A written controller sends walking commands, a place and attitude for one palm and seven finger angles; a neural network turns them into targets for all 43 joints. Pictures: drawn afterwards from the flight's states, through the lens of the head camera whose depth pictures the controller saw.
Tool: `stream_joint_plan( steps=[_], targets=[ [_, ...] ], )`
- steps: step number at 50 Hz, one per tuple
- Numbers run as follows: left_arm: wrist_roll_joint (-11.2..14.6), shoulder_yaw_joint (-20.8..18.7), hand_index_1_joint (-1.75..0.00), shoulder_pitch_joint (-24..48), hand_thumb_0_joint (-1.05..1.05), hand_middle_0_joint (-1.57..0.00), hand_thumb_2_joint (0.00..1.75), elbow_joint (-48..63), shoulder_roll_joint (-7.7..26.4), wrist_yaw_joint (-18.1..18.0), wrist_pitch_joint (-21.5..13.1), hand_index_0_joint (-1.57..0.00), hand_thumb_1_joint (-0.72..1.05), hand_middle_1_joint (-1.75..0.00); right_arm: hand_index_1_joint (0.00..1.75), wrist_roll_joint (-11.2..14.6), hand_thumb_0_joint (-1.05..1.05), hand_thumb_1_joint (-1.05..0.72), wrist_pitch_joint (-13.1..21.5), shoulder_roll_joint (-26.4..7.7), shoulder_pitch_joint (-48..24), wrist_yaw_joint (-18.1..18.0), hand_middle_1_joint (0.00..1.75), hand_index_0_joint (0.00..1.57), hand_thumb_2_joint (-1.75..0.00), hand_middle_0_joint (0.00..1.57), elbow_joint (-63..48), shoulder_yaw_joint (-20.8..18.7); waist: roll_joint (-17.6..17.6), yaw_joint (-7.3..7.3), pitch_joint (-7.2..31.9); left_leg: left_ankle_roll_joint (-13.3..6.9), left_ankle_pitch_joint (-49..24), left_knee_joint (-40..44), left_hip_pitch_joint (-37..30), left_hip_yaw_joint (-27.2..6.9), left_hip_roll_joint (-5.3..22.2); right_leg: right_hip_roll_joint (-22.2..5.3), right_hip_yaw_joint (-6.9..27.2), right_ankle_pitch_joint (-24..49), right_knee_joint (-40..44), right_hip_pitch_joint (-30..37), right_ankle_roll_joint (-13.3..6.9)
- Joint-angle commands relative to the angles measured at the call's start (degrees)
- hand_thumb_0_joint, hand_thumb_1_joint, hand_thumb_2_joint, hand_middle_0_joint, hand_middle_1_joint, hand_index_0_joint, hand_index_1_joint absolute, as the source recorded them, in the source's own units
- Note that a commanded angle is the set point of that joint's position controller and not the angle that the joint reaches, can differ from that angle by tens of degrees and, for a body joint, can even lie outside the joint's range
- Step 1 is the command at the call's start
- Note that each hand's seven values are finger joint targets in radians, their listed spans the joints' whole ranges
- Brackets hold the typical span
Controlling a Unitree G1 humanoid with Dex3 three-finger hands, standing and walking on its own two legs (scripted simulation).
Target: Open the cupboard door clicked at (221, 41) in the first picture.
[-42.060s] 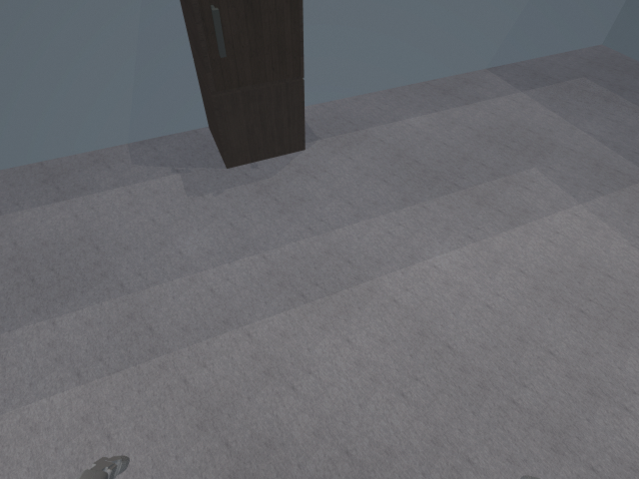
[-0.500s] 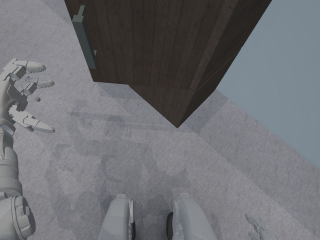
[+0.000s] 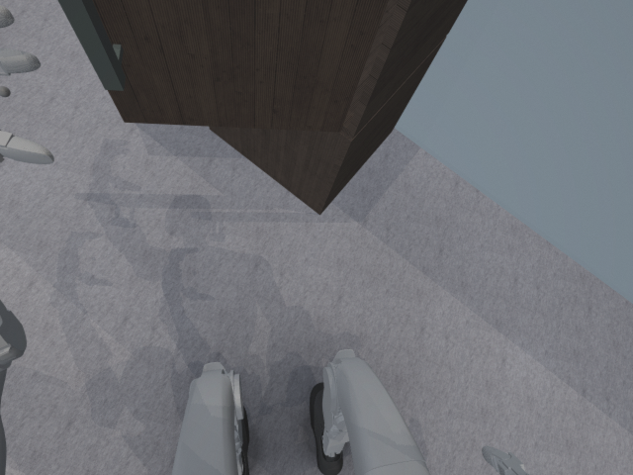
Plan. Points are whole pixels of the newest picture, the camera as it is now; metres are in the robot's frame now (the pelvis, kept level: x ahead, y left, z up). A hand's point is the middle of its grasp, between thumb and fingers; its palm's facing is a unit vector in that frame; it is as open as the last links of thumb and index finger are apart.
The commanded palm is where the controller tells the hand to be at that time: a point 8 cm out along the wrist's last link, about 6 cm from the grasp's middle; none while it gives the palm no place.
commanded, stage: move the hooked fingers beside the handle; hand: left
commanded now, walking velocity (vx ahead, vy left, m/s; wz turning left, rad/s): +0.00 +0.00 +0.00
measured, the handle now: (93, 16) +0.64 +0.22 +0.05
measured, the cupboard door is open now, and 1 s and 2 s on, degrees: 41 41 41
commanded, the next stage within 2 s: slide the fingers in behind the handle in 1.10 s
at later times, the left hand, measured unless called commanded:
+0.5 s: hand (25, 46) +0.59 +0.29 +0.04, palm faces -0.01 -1.00 -0.05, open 13.9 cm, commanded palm +0.59 +0.29 +0.05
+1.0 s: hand (22, 48) +0.58 +0.29 +0.05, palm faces -0.01 -1.00 -0.03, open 14.0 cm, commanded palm +0.59 +0.29 +0.05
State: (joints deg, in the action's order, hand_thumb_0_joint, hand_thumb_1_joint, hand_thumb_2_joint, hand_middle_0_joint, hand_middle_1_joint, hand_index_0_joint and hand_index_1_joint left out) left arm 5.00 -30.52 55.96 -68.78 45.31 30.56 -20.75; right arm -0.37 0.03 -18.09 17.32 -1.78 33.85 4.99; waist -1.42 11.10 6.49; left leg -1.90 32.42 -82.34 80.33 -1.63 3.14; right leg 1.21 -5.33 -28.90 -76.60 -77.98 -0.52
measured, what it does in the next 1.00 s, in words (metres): stands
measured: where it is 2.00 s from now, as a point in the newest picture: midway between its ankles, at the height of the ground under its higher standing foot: (282, 454)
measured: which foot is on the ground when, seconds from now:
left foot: down 0.00-1.00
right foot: down 0.00-1.00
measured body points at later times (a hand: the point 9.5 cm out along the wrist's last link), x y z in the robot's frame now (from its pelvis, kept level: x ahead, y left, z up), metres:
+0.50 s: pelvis +0.01 +0.01 -0.02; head +0.25 +0.05 +0.36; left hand +0.59 +0.34 +0.05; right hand -0.02 -0.25 -0.10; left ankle +0.04 +0.10 -0.59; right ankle +0.06 -0.12 -0.59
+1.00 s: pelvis +0.02 +0.01 +0.00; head +0.24 +0.07 +0.39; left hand +0.58 +0.34 +0.06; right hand +0.03 -0.26 -0.08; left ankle +0.04 +0.10 -0.59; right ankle +0.06 -0.12 -0.59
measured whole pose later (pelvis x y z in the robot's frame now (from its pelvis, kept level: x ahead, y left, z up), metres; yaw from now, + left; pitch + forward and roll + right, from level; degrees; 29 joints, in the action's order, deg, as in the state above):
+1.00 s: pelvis +0.02 +0.01 +0.00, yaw -2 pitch +34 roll -9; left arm 0.1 -30.7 63.4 -67.8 48.9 26.7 -17.0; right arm -2.4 -4.6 -16.6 18.8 0.2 32.1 5.9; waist -1.7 15.2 6.2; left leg -2.5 33.9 -82.4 83.2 -3.1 3.5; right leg 1.9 -6.5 -29.3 -74.0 -79.4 0.4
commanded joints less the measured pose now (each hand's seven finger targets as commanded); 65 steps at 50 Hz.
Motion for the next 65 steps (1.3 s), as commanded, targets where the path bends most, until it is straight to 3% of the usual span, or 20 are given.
stream_joint_plan(
  steps=[1,3,5,7,12,15,19,21,27,32,37,39,41,47,51,54,56,59,62,65],
  targets=[
    [0.47,-1.99,-1.20,27.12,0.00,-0.30,0.30,10.34,20.10,-0.20,-2.87,-0.30,-0.50,-1.20,0.30,0.08,0.00,-0.90,-0.03,-12.02,10.95,-0.94,0.30,0.20,-0.90,0.20,-1.79,-3.82,-12.29,2.19,33.37,-0.83,-18.85,7.92,-24.98,-4.29,-0.58,1.48,2.53,8.79,7.87,10.47,-0.84],
    [-0.29,-1.43,-1.20,29.51,0.00,-0.30,0.30,10.41,20.80,-0.29,-2.18,-0.30,-0.50,-1.20,0.30,-0.13,0.00,-0.90,-0.28,-12.08,11.86,-0.88,0.30,0.20,-0.90,0.20,-1.70,-3.53,-15.15,2.40,35.14,-0.58,-20.85,7.77,-26.96,-4.81,-0.49,1.53,2.16,9.68,7.33,9.53,-0.97],
    [-1.36,-0.98,-1.20,30.16,0.00,-0.30,0.30,8.01,21.30,-0.63,-0.61,-0.30,-0.50,-1.20,0.30,-0.21,0.00,-0.90,-0.82,-12.29,12.42,-0.86,0.30,0.20,-0.90,0.20,-1.73,-3.13,-14.43,3.36,34.04,-0.68,-20.17,7.31,-25.81,-5.05,-0.29,1.55,1.85,9.31,7.21,7.99,-0.78],
    [-2.52,-1.81,-1.20,31.99,0.00,-0.30,0.30,7.62,24.22,-1.02,0.16,-0.30,-0.50,-1.20,0.30,-0.42,0.00,-0.90,-1.21,-12.32,13.02,-1.05,0.30,0.20,-0.90,0.20,-1.99,-2.57,-15.31,3.57,33.99,-0.80,-20.55,6.71,-24.85,-5.28,-0.32,1.56,1.64,9.46,6.39,7.49,-0.92],
    [-4.45,-1.67,-1.20,37.17,0.00,-0.30,0.30,7.77,27.13,-1.92,1.45,-0.30,-0.50,-1.20,0.30,-1.08,0.00,-0.90,-2.18,-12.32,14.79,-1.09,0.30,0.20,-0.90,0.20,-2.03,-1.80,-17.51,5.40,36.19,-0.91,-23.55,4.80,-24.92,-5.69,0.14,1.78,1.36,11.53,5.32,6.30,-0.75],
    [-5.76,-3.09,-1.20,37.99,0.00,-0.30,0.30,9.02,30.18,-2.19,1.71,-0.30,-0.50,-1.20,0.30,-1.61,0.00,-0.90,-3.08,-12.46,16.00,-0.89,0.30,0.20,-0.90,0.20,-1.87,-1.62,-20.97,4.89,39.21,-0.29,-27.49,4.34,-28.01,-6.34,0.41,1.80,0.80,12.90,4.59,5.84,-0.90],
    [-5.43,-4.19,-1.20,32.79,0.00,-0.30,0.30,10.33,29.99,-1.56,3.55,-0.30,-0.50,-1.20,0.30,-1.64,0.00,-0.90,-4.39,-12.47,16.93,-0.18,0.30,0.20,-0.90,0.20,-2.77,-1.84,-21.47,3.54,40.14,0.23,-31.74,5.36,-31.31,-6.99,0.97,2.06,0.15,14.35,4.98,6.29,-0.80],
    [-5.08,-3.56,-1.20,31.84,0.00,-0.30,0.30,10.18,28.29,-1.21,4.93,-0.30,-0.50,-1.20,0.30,-1.51,0.00,-0.90,-4.80,-12.18,17.02,0.06,0.30,0.20,-0.90,0.20,-2.81,-2.04,-20.00,3.97,38.91,-0.17,-30.85,5.48,-30.15,-6.53,0.99,2.20,0.19,14.95,5.60,6.89,-0.57],
    [-3.37,-6.95,-1.20,32.95,0.00,-0.30,0.30,17.91,29.87,-1.51,3.38,-0.30,-0.50,-1.20,0.30,-1.68,0.00,-0.90,-4.91,-11.85,18.00,0.76,0.30,0.20,-0.90,0.20,-2.10,-2.80,-21.21,3.45,41.70,0.33,-35.33,6.34,-35.08,-7.55,1.41,2.49,0.26,16.69,6.41,7.44,-0.74],
    [-3.43,-3.08,-1.20,30.32,0.00,-0.30,0.30,15.49,23.78,-1.26,3.44,-0.30,-0.50,-1.20,0.30,-1.58,0.00,-0.90,-4.88,-11.34,18.14,1.27,0.30,0.20,-0.90,0.20,-1.02,-3.24,-22.15,4.07,37.07,0.56,-35.42,7.75,-37.35,-7.77,1.54,2.46,-0.01,15.23,7.99,5.19,-0.83],
    [-2.97,0.91,-1.20,27.16,0.00,-0.30,0.30,10.74,17.62,-0.88,4.45,-0.30,-0.50,-1.20,0.30,-1.60,0.00,-0.90,-4.95,-11.10,17.94,1.04,0.30,0.20,-0.90,0.20,-1.11,-3.43,-19.66,4.94,32.10,0.46,-34.34,8.62,-36.34,-7.67,1.47,2.51,-0.45,14.71,8.88,3.65,-0.91],
    [-2.59,-0.66,-1.20,27.54,0.00,-0.30,0.30,11.72,19.61,-1.23,3.66,-0.30,-0.50,-1.20,0.30,-1.67,0.00,-0.90,-5.09,-11.38,17.57,0.87,0.30,0.20,-0.90,0.20,-1.38,-3.44,-18.56,4.44,32.89,0.51,-34.09,8.42,-35.25,-7.21,1.28,2.61,-0.35,15.13,8.72,5.28,-0.86],
    [-2.30,-0.42,-1.20,28.65,0.00,-0.30,0.30,12.47,18.56,-1.89,2.53,-0.30,-0.50,-1.20,0.30,-1.75,0.00,-0.90,-4.96,-11.14,17.07,0.89,0.30,0.20,-0.90,0.20,-1.33,-3.62,-19.17,4.53,32.98,0.89,-34.49,8.49,-35.92,-7.47,1.18,2.56,-0.41,14.91,8.64,4.65,-0.97],
    [-3.14,-2.61,-1.20,32.42,0.00,-0.30,0.30,15.80,21.87,-4.06,-1.16,-0.30,-0.50,-1.20,0.30,-1.99,0.00,-0.90,-4.93,-11.04,16.42,1.22,0.30,0.20,-0.90,0.20,-0.96,-3.58,-22.85,4.10,36.17,1.72,-37.03,8.04,-39.54,-7.78,1.22,2.30,0.01,15.17,7.87,4.41,-1.38],
    [-3.70,-1.89,-1.20,29.57,0.00,-0.30,0.30,11.80,21.39,-3.93,0.30,-0.30,-0.50,-1.20,0.30,-1.72,0.00,-0.90,-5.46,-11.10,15.96,1.22,0.30,0.20,-0.90,0.20,-1.55,-3.12,-19.69,4.08,34.76,0.70,-33.22,8.02,-35.04,-6.61,0.80,2.39,0.28,15.29,8.29,7.35,-1.08],
    [-3.80,-3.04,-1.20,28.46,0.00,-0.30,0.30,11.06,23.50,-3.08,0.98,-0.30,-0.50,-1.20,0.30,-1.59,0.00,-0.90,-5.65,-11.15,15.71,1.10,0.30,0.20,-0.90,0.20,-2.32,-2.74,-18.42,3.51,35.77,0.14,-31.43,7.59,-32.18,-5.93,0.55,2.45,0.56,15.80,7.88,9.67,-0.98],
    [-3.36,-3.03,-1.20,28.72,0.00,-0.30,0.30,9.62,23.69,-2.58,1.35,-0.30,-0.50,-1.20,0.30,-1.47,0.00,-0.90,-5.56,-11.13,15.39,0.91,0.30,0.20,-0.90,0.20,-2.48,-2.53,-15.70,4.24,34.29,-0.48,-28.04,7.25,-28.27,-5.33,0.37,2.58,0.92,15.48,8.06,11.00,-0.70],
    [-3.08,-2.94,-1.20,31.53,0.00,-0.30,0.30,11.29,24.67,-1.98,0.60,-0.30,-0.50,-1.20,0.30,-1.36,0.00,-0.90,-5.23,-11.32,15.34,0.75,0.30,0.20,-0.90,0.20,-2.24,-2.47,-17.80,4.58,35.14,-0.46,-27.16,6.82,-28.54,-5.45,0.42,2.54,1.08,14.46,7.72,9.51,-0.79],
    [-2.78,-1.88,-1.20,32.73,0.00,-0.30,0.30,10.05,23.48,-1.47,0.39,-0.30,-0.50,-1.20,0.30,-1.24,0.00,-0.90,-4.85,-11.21,15.33,0.62,0.30,0.20,-0.90,0.20,-1.78,-2.36,-16.52,5.62,34.24,-0.82,-25.25,6.00,-26.68,-5.54,0.45,2.67,1.20,13.40,7.29,8.17,-0.82],
    [-2.88,-1.73,-1.20,31.85,0.00,-0.30,0.30,9.23,24.02,-1.16,1.10,-0.30,-0.50,-1.20,0.30,-1.25,0.00,-0.90,-4.78,-11.56,15.66,0.47,0.30,0.20,-0.90,0.20,-1.73,-2.20,-17.31,5.22,34.99,-0.74,-24.74,5.89,-26.08,-5.47,0.42,2.62,1.12,12.97,7.00,8.33,-0.79]
  ],
)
